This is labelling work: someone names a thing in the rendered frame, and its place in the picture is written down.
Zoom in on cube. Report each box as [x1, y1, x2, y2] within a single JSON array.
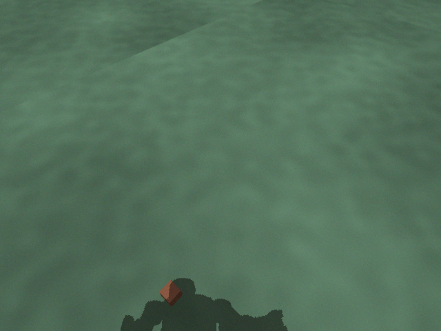
[[159, 280, 183, 306]]

